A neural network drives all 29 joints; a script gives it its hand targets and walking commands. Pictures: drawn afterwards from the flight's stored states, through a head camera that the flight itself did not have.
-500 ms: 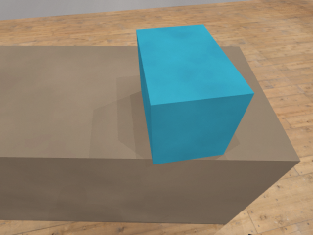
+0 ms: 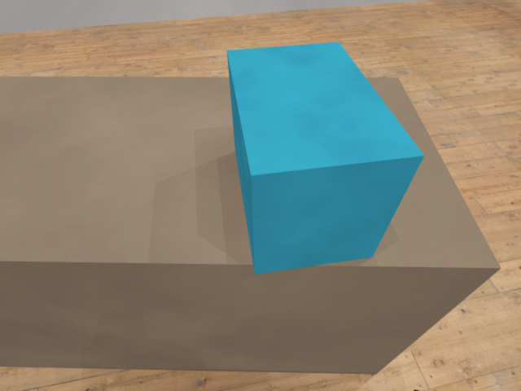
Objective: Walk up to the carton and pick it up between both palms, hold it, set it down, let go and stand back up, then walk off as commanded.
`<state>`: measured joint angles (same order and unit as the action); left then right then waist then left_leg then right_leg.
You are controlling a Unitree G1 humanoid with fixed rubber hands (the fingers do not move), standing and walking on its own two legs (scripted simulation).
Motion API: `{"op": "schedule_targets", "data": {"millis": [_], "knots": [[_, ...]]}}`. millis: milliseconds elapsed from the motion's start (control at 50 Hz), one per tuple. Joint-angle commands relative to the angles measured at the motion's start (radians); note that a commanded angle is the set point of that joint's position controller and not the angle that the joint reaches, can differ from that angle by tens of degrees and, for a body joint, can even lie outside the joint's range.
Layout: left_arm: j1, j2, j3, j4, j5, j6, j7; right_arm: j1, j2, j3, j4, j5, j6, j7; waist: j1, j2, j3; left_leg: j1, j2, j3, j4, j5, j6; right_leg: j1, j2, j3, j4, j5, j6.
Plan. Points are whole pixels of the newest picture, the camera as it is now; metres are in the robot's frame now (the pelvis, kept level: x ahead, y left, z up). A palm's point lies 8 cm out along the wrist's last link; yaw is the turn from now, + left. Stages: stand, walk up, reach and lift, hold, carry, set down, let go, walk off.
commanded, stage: walk up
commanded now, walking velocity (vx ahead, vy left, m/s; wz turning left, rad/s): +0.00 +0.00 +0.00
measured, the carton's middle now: (298, 152) +0.46 -0.04 +0.11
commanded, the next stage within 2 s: none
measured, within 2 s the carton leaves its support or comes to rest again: neither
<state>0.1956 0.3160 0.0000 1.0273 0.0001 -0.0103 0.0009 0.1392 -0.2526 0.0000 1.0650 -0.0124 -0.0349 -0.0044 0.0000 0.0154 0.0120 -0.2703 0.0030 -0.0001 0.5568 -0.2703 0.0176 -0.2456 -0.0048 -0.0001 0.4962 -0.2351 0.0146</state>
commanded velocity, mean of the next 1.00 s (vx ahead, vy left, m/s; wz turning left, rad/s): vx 0.00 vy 0.00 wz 0.00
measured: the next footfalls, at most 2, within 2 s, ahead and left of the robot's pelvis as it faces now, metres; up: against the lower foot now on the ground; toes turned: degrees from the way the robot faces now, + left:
right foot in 0.48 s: +0.00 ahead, -0.14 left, +0.00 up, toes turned +0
left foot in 1.06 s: -0.12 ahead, -0.02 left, +0.00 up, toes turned -4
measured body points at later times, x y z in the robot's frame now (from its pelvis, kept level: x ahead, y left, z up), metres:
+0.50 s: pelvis -0.04 -0.07 -0.02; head -0.03 -0.10 +0.43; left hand +0.03 +0.24 -0.13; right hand +0.06 -0.34 -0.16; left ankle +0.02 +0.10 -0.73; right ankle -0.03 -0.14 -0.74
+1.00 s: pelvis -0.14 -0.14 +0.00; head -0.10 -0.20 +0.44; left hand -0.05 +0.15 -0.10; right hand -0.13 -0.43 -0.17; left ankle -0.17 -0.02 -0.70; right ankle -0.04 -0.15 -0.73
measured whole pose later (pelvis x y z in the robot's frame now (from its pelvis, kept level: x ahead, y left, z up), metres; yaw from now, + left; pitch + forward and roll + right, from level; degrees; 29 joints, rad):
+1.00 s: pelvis -0.14 -0.14 +0.00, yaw +0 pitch -3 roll +2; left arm 0.17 0.28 0.03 0.88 0.00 0.03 0.06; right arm 0.29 -0.37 0.00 0.97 -0.01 0.08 -0.02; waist 0.00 0.10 0.13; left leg -0.29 -0.08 -0.06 0.84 -0.43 -0.03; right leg -0.31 0.12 -0.09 0.42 -0.09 -0.01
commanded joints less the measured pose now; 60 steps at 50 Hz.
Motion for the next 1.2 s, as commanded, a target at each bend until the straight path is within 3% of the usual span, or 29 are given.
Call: {"op": "schedule_targets", "data": {"millis": [0, 120, 160, 220, 280, 380, 420, 440, 460, 480, 500, 580, 600, 640, 700, 720, 760, 860, 880, 900, 920, 960, 1000, 1020, 1040, 1080, 1120, 1160, 1180], "knots": [[-0.071, 0.214, 0.037, -0.030, 0.010, -0.032, 0.010, -0.057, -0.239, -0.040, -0.020, 0.002, -0.019, -0.009, -0.010, 0.056, -0.032, 0.090, 0.116, -0.137, -0.258, 0.151, 0.006, 0.050, -0.098, 0.109, -0.105, 0.071, -0.048], [-0.084, 0.211, 0.044, -0.037, 0.011, -0.031, 0.009, -0.105, -0.291, -0.057, -0.032, -0.004, -0.020, -0.010, 0.007, 0.059, -0.001, 0.049, 0.136, -0.174, -0.311, 0.008, 0.021, 0.058, -0.084, 0.101, -0.108, 0.054, -0.049], [-0.103, 0.230, 0.062, -0.085, -0.012, 0.013, 0.010, -0.056, -0.346, -0.081, -0.081, 0.000, 0.003, -0.017, -0.009, 0.103, 0.022, 0.103, 0.198, -0.189, -0.177, 0.691, 0.073, -0.060, -0.014, 0.050, 0.128, 0.212, -0.037], [-0.046, 0.213, 0.065, -0.123, -0.003, 0.045, 0.020, -0.015, -0.378, -0.108, -0.125, 0.000, 0.019, -0.029, -0.023, 0.219, 0.023, 0.111, 0.363, -0.330, -0.198, 0.809, 0.235, -0.182, 0.067, 0.016, 0.460, -0.357, -0.044], [-0.016, 0.218, 0.083, -0.151, -0.002, 0.066, 0.019, -0.014, -0.364, -0.112, -0.155, -0.007, 0.027, -0.049, -0.013, 0.150, 0.041, 0.055, 0.355, -0.277, -0.139, 0.790, 0.275, -0.198, 0.017, 0.085, 0.651, -0.393, -0.062], [0.061, 0.209, 0.096, -0.143, 0.009, 0.070, 0.015, -0.130, -0.376, -0.108, -0.200, -0.009, 0.041, -0.057, 0.027, 0.173, 0.038, -0.021, 0.331, -0.245, -0.073, 0.615, 0.185, -0.066, -0.042, 0.091, 0.318, -0.307, -0.048], [0.101, 0.219, 0.111, -0.120, 0.018, 0.062, 0.017, -0.161, -0.353, -0.095, -0.200, -0.008, 0.057, -0.048, 0.072, 0.166, 0.079, -0.087, 0.231, -0.169, 0.043, 0.427, 0.106, 0.035, -0.031, 0.041, 0.047, -0.068, -0.053], [0.104, 0.247, 0.118, -0.110, 0.029, 0.057, 0.020, -0.143, -0.301, -0.083, -0.209, 0.005, 0.069, -0.040, 0.043, 0.070, 0.103, -0.109, 0.132, -0.113, 0.160, 0.248, 0.074, 0.025, -0.070, 0.083, -0.026, 0.145, -0.058], [0.041, 0.327, 0.132, -0.143, 0.041, 0.042, 0.024, -0.071, -0.249, -0.067, -0.200, 0.020, 0.075, -0.038, 0.015, -0.204, 0.134, -0.225, -0.073, -0.027, 0.345, -0.116, 0.020, 0.023, -0.292, 0.402, -0.174, 0.378, -0.098], [-0.056, 0.379, 0.129, -0.182, 0.043, 0.037, 0.025, -0.072, -0.245, -0.070, -0.206, 0.015, 0.090, -0.049, 0.008, -0.207, 0.149, -0.213, -0.127, -0.134, 0.493, -0.423, 0.022, -0.139, -0.380, 0.482, -0.209, 0.428, -0.168], [-0.073, 0.386, 0.138, -0.195, 0.036, 0.029, 0.024, -0.037, -0.273, -0.078, -0.188, 0.015, 0.103, -0.051, 0.003, -0.181, 0.162, -0.169, -0.134, -0.193, 0.615, -0.412, 0.033, -0.215, -0.386, 0.557, -0.265, 0.263, -0.188], [-0.201, 0.296, 0.130, -0.227, 0.028, 0.028, 0.037, 0.033, -0.316, -0.097, -0.148, 0.022, 0.103, -0.035, -0.036, -0.139, 0.250, -0.241, -0.084, -0.199, 0.605, -0.171, 0.004, -0.130, -0.168, 0.296, -0.277, 0.010, 0.027], [-0.167, 0.296, 0.132, -0.222, 0.024, 0.026, 0.037, 0.065, -0.311, -0.092, -0.122, 0.029, 0.108, -0.036, -0.022, -0.164, 0.245, -0.251, -0.094, -0.207, 0.612, -0.173, -0.014, -0.076, -0.181, 0.335, -0.278, 0.042, 0.065], [-0.138, 0.279, 0.137, -0.230, 0.025, 0.022, 0.042, 0.061, -0.336, -0.097, -0.113, 0.021, 0.108, -0.037, 0.002, -0.103, 0.125, -0.226, -0.091, -0.192, 0.603, -0.177, -0.030, 0.066, -0.222, 0.352, -0.255, 0.049, 0.021], [-0.062, 0.242, 0.145, -0.228, 0.016, 0.016, 0.059, 0.105, -0.308, -0.087, -0.110, 0.007, 0.102, -0.033, 0.000, -0.104, -0.017, -0.226, -0.079, -0.250, 0.498, -0.160, -0.027, 0.299, -0.193, 0.301, -0.175, 0.266, 0.093], [-0.021, 0.240, 0.144, -0.234, 0.007, 0.015, 0.061, 0.114, -0.312, -0.085, -0.117, 0.003, 0.098, -0.030, 0.007, -0.147, -0.019, -0.187, -0.105, -0.214, 0.432, -0.146, -0.010, 0.306, -0.153, 0.244, -0.206, 0.324, 0.194], [-0.025, 0.207, 0.134, -0.243, 0.018, 0.010, 0.070, 0.145, -0.296, -0.078, -0.129, 0.000, 0.105, -0.027, 0.001, -0.207, -0.049, -0.204, -0.100, -0.216, 0.409, -0.156, -0.013, 0.355, -0.171, 0.263, -0.177, 0.371, 0.143], [-0.095, 0.219, 0.134, -0.246, 0.018, 0.002, 0.076, 0.260, -0.325, -0.090, -0.090, -0.003, 0.113, -0.026, -0.023, -0.138, -0.033, -0.116, -0.083, -0.222, 0.374, -0.135, -0.031, 0.255, -0.178, 0.250, -0.281, 0.081, 0.158], [-0.141, 0.230, 0.150, -0.265, 0.006, 0.011, 0.076, 0.327, -0.330, -0.095, -0.071, -0.006, 0.109, -0.024, -0.052, -0.177, -0.027, -0.021, -0.118, -0.147, 0.289, -0.152, -0.022, 0.203, -0.121, 0.194, -0.368, 0.122, 0.297], [-0.164, 0.192, 0.132, -0.265, 0.022, 0.010, 0.073, 0.344, -0.323, -0.100, -0.066, -0.013, 0.113, -0.020, -0.056, -0.175, -0.022, 0.020, -0.106, -0.138, 0.269, -0.144, -0.026, 0.146, -0.111, 0.170, -0.373, 0.080, 0.260], [-0.236, 0.216, 0.143, -0.292, 0.013, 0.024, 0.069, 0.446, -0.324, -0.109, -0.043, -0.012, 0.112, -0.023, -0.109, -0.268, 0.004, 0.134, -0.115, -0.090, 0.187, -0.177, 0.006, 0.036, -0.069, 0.115, -0.386, 0.085, 0.369], [-0.308, 0.191, 0.140, -0.294, 0.029, 0.036, 0.059, 0.523, -0.300, -0.109, -0.020, -0.005, 0.115, -0.023, -0.144, -0.251, -0.003, 0.203, -0.039, -0.054, -0.014, -0.140, 0.086, -0.029, -0.043, 0.112, -0.229, -0.041, 0.272], [-0.270, 0.216, 0.154, -0.277, 0.011, 0.046, 0.048, 0.476, -0.306, -0.130, -0.052, -0.018, 0.120, -0.023, -0.146, 0.010, -0.011, 0.161, 0.071, -0.081, -0.180, 0.038, 0.193, -0.039, -0.004, 0.132, 0.157, -0.219, 0.215], [-0.111, 0.195, 0.138, -0.247, -0.005, 0.051, 0.051, 0.215, -0.302, -0.113, -0.128, -0.038, 0.123, -0.028, -0.041, 0.296, 0.013, -0.125, 0.218, -0.357, -0.254, 0.000, 0.281, 0.028, 0.037, 0.109, 0.560, -0.395, 0.112], [0.034, 0.233, 0.153, -0.203, 0.001, 0.054, 0.046, -0.075, -0.354, -0.112, -0.231, -0.043, 0.113, -0.036, 0.091, 0.314, 0.092, -0.418, 0.314, -0.551, -0.308, -0.151, 0.338, 0.057, 0.075, 0.145, 0.808, -0.387, 0.064], [0.154, 0.296, 0.177, -0.190, 0.007, 0.067, 0.043, -0.425, -0.441, -0.118, -0.367, -0.025, 0.068, -0.067, 0.217, 0.316, 0.211, -0.978, 0.505, -0.689, -0.275, -0.089, 0.391, 0.277, -0.025, 0.474, 1.235, -0.457, 0.001], [0.250, 0.261, 0.158, -0.133, -0.002, 0.053, 0.048, -0.413, -0.348, -0.079, -0.400, -0.036, 0.056, -0.062, 0.260, 0.222, 0.200, -0.793, 0.320, -0.436, 0.008, 0.159, 0.252, 0.152, -0.065, 0.433, 0.910, -0.532, -0.067], [0.179, 0.267, 0.167, -0.123, 0.011, 0.016, 0.050, -0.152, -0.305, -0.086, -0.323, -0.058, 0.079, -0.037, 0.139, 0.106, 0.199, -0.433, 0.096, -0.205, 0.189, 0.169, 0.092, 0.067, -0.080, 0.253, 0.168, -0.302, -0.052], [0.163, 0.279, 0.170, -0.116, 0.005, 0.002, 0.058, -0.013, -0.305, -0.090, -0.279, -0.055, 0.098, -0.019, 0.082, -0.066, 0.159, -0.290, 0.007, -0.135, 0.308, 0.027, 0.083, 0.096, -0.040, 0.167, -0.070, -0.155, -0.008]]}}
